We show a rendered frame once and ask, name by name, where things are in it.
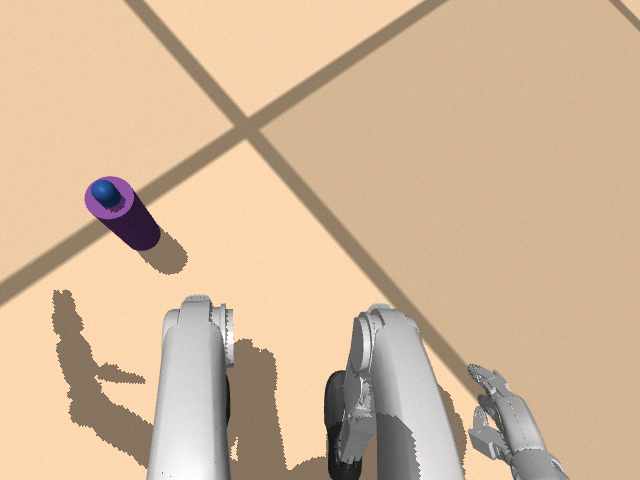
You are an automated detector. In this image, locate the right robot foot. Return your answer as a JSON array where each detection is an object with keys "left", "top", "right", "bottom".
[{"left": 324, "top": 370, "right": 362, "bottom": 480}]

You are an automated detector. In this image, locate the right robot hand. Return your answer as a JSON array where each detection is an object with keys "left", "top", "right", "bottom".
[{"left": 467, "top": 364, "right": 548, "bottom": 466}]

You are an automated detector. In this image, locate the right robot arm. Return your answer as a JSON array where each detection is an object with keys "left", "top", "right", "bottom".
[{"left": 510, "top": 449, "right": 570, "bottom": 480}]

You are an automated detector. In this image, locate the bottle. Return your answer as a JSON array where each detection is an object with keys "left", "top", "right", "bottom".
[{"left": 85, "top": 176, "right": 161, "bottom": 251}]

